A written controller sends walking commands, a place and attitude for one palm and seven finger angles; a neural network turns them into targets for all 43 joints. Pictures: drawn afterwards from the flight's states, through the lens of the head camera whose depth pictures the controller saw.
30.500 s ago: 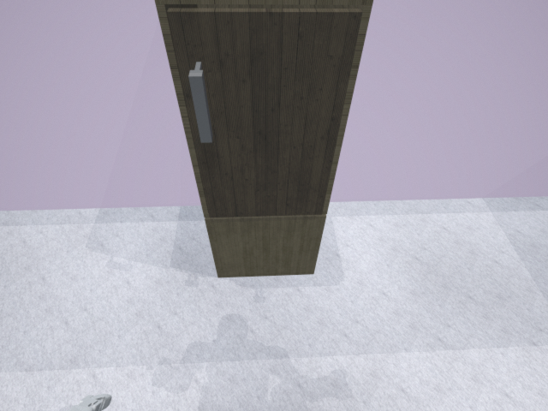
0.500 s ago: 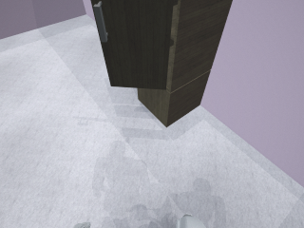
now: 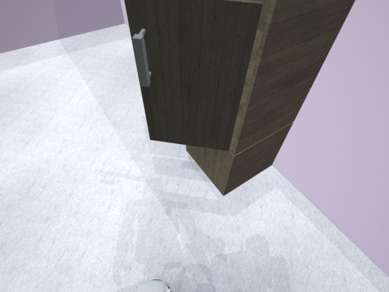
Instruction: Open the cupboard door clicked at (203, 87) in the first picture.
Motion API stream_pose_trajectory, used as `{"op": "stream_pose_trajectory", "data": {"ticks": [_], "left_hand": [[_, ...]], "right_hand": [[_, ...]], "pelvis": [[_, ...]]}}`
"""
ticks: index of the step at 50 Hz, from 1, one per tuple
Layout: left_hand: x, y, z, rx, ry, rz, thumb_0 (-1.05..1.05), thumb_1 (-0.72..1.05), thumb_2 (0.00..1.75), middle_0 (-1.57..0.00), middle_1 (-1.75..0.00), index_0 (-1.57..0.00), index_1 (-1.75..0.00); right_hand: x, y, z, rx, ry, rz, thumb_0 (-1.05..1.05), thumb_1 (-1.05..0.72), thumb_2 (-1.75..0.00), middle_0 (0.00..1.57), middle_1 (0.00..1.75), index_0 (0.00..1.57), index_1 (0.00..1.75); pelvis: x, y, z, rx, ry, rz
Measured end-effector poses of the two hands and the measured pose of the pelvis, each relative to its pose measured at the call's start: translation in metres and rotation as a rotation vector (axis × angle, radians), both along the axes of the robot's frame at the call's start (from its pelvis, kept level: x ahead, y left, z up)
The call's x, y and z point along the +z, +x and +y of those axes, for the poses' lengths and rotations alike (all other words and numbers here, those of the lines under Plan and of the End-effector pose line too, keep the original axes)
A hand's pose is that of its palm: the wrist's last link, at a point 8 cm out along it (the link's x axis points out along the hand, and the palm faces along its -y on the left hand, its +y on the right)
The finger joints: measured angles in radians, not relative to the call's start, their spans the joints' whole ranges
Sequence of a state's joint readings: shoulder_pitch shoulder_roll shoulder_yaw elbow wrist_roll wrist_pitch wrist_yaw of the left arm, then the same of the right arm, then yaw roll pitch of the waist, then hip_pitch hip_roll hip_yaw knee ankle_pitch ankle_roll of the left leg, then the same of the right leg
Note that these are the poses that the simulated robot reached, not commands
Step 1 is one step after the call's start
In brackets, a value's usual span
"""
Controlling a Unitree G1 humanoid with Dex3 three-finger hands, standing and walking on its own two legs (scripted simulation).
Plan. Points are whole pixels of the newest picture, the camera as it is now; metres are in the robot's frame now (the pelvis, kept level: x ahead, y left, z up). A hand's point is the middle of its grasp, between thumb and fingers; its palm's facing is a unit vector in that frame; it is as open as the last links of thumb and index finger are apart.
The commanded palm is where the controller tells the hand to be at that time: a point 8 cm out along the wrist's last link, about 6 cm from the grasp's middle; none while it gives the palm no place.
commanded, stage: take the last steps up to it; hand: left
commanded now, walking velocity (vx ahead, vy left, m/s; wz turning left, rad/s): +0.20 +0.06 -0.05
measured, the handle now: (144, 58) +0.71 +0.22 +0.08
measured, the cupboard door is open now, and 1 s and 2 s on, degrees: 47 47 47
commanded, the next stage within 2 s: come to a stop and stand still in 0.08 s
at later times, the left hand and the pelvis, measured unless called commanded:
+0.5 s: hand (114, 260) +0.20 +0.22 -0.18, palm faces -0.04 -0.97 -0.24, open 7.3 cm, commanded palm none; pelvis +0.13 +0.03 -0.01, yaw -3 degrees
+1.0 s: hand (81, 277) +0.16 +0.29 -0.17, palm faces -0.06 -0.96 -0.26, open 7.4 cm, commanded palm none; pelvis +0.10 +0.09 -0.01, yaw -6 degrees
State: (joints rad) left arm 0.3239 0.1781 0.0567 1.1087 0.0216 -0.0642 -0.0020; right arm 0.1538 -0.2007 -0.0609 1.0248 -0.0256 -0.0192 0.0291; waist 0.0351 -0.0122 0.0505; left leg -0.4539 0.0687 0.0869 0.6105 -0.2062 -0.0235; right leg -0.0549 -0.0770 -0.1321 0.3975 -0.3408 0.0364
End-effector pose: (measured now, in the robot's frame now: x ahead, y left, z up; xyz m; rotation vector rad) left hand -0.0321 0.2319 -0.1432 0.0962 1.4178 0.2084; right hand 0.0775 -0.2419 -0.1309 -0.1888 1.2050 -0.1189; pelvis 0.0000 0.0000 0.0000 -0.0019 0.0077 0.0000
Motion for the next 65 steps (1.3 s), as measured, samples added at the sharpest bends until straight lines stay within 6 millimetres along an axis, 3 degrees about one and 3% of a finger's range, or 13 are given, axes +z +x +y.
{"op": "stream_pose_trajectory", "data": {"ticks": [3,7,11,17,22,26,34,40,49,56,65], "left_hand": [[-0.017,0.002,0.015,0.018,-0.029,0.078,-0.01,0.92,0.9,-0.2,-0.3,-0.2,-0.3],[-0.019,0.037,0.03,-0.01,-0.035,0.096,0.0,0.91,0.9,-0.2,-0.3,-0.2,-0.3],[-0.009,0.098,0.038,-0.047,-0.035,0.007,0.0,0.91,0.9,-0.2,-0.3,-0.2,-0.3],[-0.001,0.178,0.044,-0.096,0.004,-0.101,0.01,0.94,0.9,-0.2,-0.3,-0.2,-0.3],[-0.002,0.219,0.042,-0.133,0.039,-0.136,0.0,0.93,0.9,-0.2,-0.3,-0.2,-0.3],[-0.001,0.236,0.035,-0.167,0.058,-0.141,0.0,0.92,0.9,-0.2,-0.3,-0.2,-0.3],[-0.002,0.236,0.032,-0.145,0.019,-0.16,0.0,0.91,0.9,-0.2,-0.3,-0.2,-0.3],[-0.017,0.222,0.058,-0.138,0.004,-0.163,0.0,0.91,0.9,-0.2,-0.3,-0.2,-0.3],[0.002,0.194,0.1,-0.18,0.072,-0.141,0.0,0.91,0.9,-0.2,-0.3,-0.2,-0.3],[0.016,0.173,0.108,-0.194,0.086,-0.105,0.0,0.9,0.9,-0.2,-0.3,-0.2,-0.3],[0.013,0.159,0.093,-0.193,0.049,-0.061,0.0,0.9,0.9,-0.2,-0.3,-0.2,-0.3]], "right_hand": [[-0.002,0.051,0.017,0.03,-0.033,-0.086,0.0,-0.92,-0.9,0.19,0.3,0.2,0.3],[0.002,0.077,0.039,0.017,-0.037,-0.115,0.0,-0.91,-0.9,0.19,0.3,0.2,0.3],[0.002,0.072,0.059,-0.028,-0.012,-0.06,0.0,-0.92,-0.9,0.2,0.3,0.2,0.3],[-0.004,0.053,0.059,-0.087,-0.017,0.073,-0.01,-0.95,-0.9,0.2,0.3,0.2,0.3],[-0.021,0.041,0.058,-0.141,0.018,0.175,-0.01,-0.92,-0.9,0.2,0.3,0.2,0.3],[-0.03,0.037,0.051,-0.185,0.039,0.213,0.0,-0.91,-0.9,0.2,0.3,0.2,0.3],[-0.016,0.055,0.049,-0.162,0.001,0.202,0.0,-0.91,-0.9,0.2,0.3,0.2,0.3],[-0.009,0.073,0.064,-0.134,-0.043,0.068,0.0,-0.9,-0.9,0.2,0.3,0.2,0.3],[-0.016,0.088,0.106,-0.098,0.035,-0.097,0.0,-0.9,-0.9,0.2,0.3,0.2,0.3],[-0.015,0.072,0.111,-0.11,0.05,-0.086,-0.01,-0.93,-0.9,0.2,0.3,0.2,0.3],[-0.019,0.02,0.106,-0.123,0.039,0.078,0.0,-0.91,-0.9,0.2,0.3,0.2,0.3]], "pelvis": [[-0.014,0.029,0.021,-0.01,-0.009,-0.007],[-0.012,0.054,0.036,-0.039,0.004,-0.012],[-0.002,0.076,0.046,-0.051,0.008,-0.006],[0.002,0.105,0.048,-0.047,0.009,-0.008],[-0.007,0.124,0.038,-0.054,0.022,-0.011],[-0.011,0.129,0.031,-0.056,0.014,0.003],[-0.003,0.122,0.043,-0.043,0.01,0.007],[-0.012,0.115,0.068,-0.054,-0.007,-0.013],[-0.013,0.106,0.092,-0.105,0.012,-0.027],[-0.005,0.099,0.1,-0.106,0.012,-0.02],[0.0,0.098,0.097,-0.104,0.019,-0.017]]}}
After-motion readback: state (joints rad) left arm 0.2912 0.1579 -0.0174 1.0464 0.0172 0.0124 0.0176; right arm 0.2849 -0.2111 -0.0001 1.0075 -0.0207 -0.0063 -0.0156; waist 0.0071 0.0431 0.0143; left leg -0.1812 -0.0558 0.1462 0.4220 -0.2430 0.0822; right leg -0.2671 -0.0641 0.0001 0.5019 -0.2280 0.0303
